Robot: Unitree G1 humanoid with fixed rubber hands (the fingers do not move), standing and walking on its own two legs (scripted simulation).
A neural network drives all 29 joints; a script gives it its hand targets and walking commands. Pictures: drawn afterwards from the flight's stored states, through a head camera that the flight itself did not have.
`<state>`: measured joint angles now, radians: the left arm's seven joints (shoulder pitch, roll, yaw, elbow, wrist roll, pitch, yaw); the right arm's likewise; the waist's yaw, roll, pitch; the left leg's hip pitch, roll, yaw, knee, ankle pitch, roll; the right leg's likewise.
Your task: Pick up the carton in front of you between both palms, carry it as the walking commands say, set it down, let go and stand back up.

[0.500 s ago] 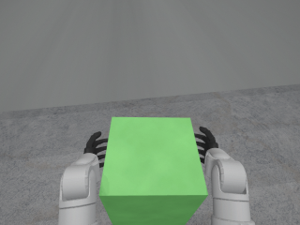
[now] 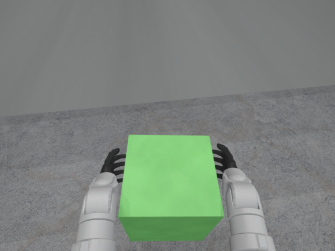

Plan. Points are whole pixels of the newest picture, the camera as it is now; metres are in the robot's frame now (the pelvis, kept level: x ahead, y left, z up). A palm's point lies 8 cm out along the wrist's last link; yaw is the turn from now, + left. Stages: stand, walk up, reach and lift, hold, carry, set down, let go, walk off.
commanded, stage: carry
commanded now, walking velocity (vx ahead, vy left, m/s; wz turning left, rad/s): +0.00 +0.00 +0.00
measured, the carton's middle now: (167, 191) +0.29 +0.00 -0.05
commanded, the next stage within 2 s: hold in 1.42 s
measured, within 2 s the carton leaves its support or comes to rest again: neither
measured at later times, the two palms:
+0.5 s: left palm (102, 192) +0.25 +0.15 +0.04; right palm (234, 186) +0.25 -0.15 +0.05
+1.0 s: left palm (103, 200) +0.23 +0.14 +0.04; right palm (238, 193) +0.23 -0.16 +0.05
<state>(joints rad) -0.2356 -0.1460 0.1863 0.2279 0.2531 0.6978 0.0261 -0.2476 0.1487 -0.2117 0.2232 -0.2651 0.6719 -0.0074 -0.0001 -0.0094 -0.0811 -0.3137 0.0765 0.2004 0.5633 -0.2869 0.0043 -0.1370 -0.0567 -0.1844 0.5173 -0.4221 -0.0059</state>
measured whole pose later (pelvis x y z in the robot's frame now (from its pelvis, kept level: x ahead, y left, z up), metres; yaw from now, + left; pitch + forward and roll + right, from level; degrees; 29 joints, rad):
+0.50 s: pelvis -0.04 +0.00 +0.00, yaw +0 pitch +1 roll +0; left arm -0.23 -0.15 0.18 0.19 0.24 0.74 0.03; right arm -0.25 0.15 -0.21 0.19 -0.25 0.72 -0.01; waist 0.00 0.00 -0.09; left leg -0.34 0.08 0.19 0.51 -0.20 0.02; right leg -0.18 -0.05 -0.20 0.52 -0.36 -0.02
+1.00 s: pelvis -0.06 -0.01 +0.00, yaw +0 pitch +1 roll +0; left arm -0.23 -0.15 0.18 0.19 0.24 0.75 0.03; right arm -0.25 0.15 -0.21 0.19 -0.25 0.72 -0.01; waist 0.00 0.00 -0.09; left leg -0.36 0.09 0.19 0.50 -0.16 0.01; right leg -0.22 -0.04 -0.20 0.53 -0.34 -0.03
